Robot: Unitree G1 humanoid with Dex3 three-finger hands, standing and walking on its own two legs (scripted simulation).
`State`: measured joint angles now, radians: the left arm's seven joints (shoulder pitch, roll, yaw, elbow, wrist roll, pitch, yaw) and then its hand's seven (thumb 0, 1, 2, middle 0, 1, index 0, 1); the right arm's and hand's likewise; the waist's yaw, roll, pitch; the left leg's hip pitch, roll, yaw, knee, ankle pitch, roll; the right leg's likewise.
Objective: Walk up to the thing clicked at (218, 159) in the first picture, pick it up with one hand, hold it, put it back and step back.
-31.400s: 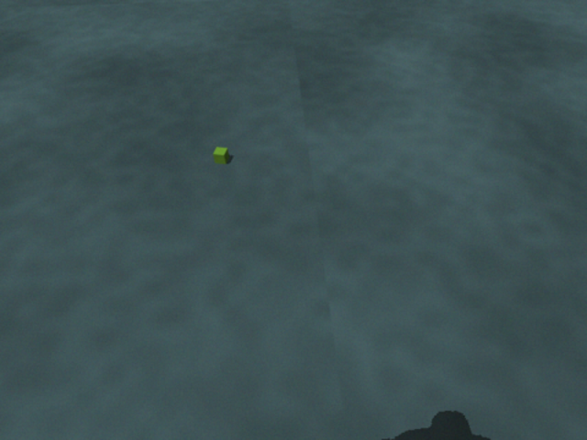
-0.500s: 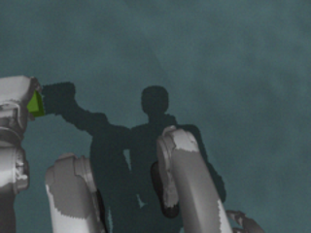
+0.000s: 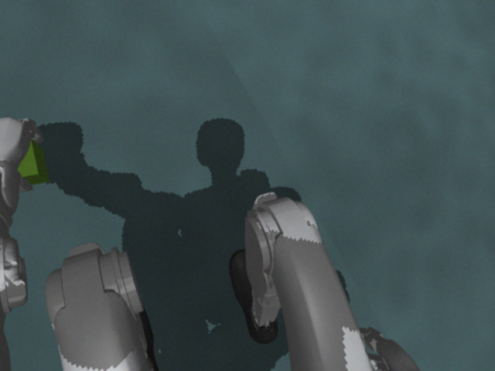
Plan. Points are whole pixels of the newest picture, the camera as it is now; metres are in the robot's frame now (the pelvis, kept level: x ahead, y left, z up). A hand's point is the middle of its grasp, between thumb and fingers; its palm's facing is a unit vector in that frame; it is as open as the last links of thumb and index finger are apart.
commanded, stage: rest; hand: left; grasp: from above
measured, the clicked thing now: (19, 164) +0.47 +0.26 -0.24
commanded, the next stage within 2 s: open in 1.20 s
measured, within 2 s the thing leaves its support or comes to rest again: rests again in 0.68 s
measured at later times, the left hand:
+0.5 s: hand (22, 164) +0.47 +0.26 -0.24, palm faces -0.48 -0.11 -0.87, open 9.0 cm
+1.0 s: hand (27, 162) +0.48 +0.25 -0.26, palm faces -0.45 -0.10 -0.89, open 9.0 cm
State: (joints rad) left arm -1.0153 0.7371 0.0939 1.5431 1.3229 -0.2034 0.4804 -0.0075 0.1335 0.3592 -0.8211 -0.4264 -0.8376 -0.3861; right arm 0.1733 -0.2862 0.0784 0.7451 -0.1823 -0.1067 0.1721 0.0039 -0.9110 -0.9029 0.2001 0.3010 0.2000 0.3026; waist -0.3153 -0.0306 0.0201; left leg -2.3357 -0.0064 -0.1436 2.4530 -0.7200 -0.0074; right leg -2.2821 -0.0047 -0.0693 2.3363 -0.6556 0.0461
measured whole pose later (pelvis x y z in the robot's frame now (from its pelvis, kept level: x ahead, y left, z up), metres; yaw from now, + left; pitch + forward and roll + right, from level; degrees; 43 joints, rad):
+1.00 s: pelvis +0.00 +0.01 -0.02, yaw -5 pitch +29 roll -14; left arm -1.09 0.92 0.14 1.77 1.36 -0.20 0.63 -0.01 0.15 0.34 -0.81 -0.44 -0.82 -0.39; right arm 0.14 -0.34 0.22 0.71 -0.26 -0.23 0.29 0.00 -0.90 -0.90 0.20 0.30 0.20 0.30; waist -0.41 -0.09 0.14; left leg -2.36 0.00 -0.23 2.56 -0.74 0.00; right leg -2.27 0.02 -0.14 2.37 -0.64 0.07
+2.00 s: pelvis -0.01 +0.01 -0.01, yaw -6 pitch +28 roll -15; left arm -1.11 0.99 0.09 1.78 1.30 -0.19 0.62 0.00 -0.40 0.91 -0.23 -0.81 -0.20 -0.84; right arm 0.14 -0.35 0.29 0.66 -0.26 -0.26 0.30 0.00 -0.90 -0.90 0.20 0.30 0.20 0.30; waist -0.43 -0.12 0.18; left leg -2.33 0.00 -0.25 2.55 -0.73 0.00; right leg -2.24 0.03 -0.16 2.34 -0.62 0.07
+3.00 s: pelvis -0.02 +0.00 +0.05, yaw +1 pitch +32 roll -7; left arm -0.99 0.65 -0.07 1.35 1.07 -0.02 0.19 0.00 -0.55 1.04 -0.10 -1.02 -0.08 -1.04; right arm 0.14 -0.33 0.07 0.66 -0.09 -0.05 0.22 0.00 -0.92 -0.91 0.20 0.30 0.20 0.30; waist -0.23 0.06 -0.07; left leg -2.20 0.01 -0.11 2.30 -0.68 0.01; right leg -2.15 0.00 -0.05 2.19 -0.62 0.04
